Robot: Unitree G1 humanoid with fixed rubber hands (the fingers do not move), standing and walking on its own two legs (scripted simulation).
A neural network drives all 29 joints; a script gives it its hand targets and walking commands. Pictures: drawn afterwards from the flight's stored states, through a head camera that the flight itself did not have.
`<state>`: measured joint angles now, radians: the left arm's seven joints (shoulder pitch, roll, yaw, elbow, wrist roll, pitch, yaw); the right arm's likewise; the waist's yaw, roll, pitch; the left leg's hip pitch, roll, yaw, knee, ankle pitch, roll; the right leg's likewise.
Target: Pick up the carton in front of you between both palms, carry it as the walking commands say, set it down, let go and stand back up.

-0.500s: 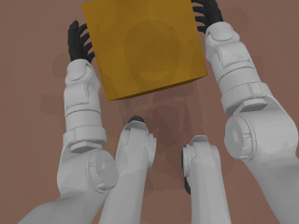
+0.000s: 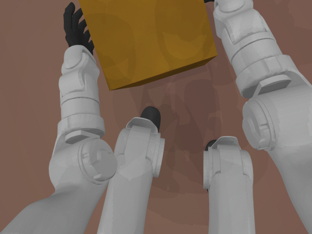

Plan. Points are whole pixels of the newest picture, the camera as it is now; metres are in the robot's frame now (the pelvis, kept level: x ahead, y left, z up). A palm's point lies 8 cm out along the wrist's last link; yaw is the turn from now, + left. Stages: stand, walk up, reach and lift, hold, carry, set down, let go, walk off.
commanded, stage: set down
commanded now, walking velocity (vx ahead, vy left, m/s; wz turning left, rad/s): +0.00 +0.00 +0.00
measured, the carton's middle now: (154, 34) +0.50 +0.13 -0.25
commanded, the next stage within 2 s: none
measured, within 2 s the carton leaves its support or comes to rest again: rests again in 0.54 s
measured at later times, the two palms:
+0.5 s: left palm (86, 47) +0.45 +0.27 -0.18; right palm (224, 6) +0.56 -0.02 -0.20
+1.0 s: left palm (84, 54) +0.44 +0.28 -0.20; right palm (224, 3) +0.56 -0.02 -0.21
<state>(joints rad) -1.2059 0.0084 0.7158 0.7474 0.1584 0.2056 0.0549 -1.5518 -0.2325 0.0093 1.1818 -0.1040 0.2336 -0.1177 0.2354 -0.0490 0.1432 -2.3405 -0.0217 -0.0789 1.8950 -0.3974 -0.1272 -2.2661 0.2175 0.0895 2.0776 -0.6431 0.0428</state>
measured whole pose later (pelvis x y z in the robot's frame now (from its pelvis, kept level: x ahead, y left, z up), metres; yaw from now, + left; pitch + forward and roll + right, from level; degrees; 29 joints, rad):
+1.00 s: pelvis -0.01 +0.00 -0.03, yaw +0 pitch +42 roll +6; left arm -1.31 0.15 0.63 1.13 0.05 0.04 0.04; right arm -1.58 -0.33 0.12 1.22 -0.03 0.13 -0.03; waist 0.26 0.01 0.30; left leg -2.32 0.02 -0.03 2.00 -0.41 -0.10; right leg -2.26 0.13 0.07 2.19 -0.65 0.01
